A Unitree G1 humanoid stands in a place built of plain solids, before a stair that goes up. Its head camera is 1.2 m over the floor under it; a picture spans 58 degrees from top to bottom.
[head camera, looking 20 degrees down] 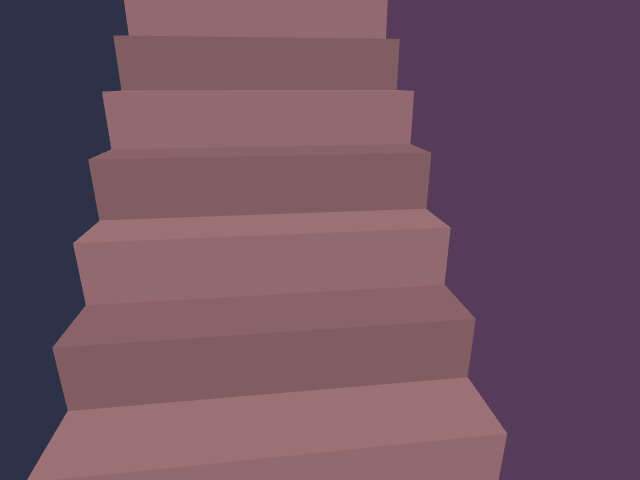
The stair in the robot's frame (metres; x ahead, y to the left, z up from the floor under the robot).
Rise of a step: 0.19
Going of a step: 0.22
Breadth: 1.10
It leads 7 degrees to the left of straight ahead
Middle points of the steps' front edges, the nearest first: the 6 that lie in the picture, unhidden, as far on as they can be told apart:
0.76 0.09 0.39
0.98 0.11 0.59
1.20 0.14 0.78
1.41 0.17 0.98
1.63 0.20 1.17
1.84 0.22 1.37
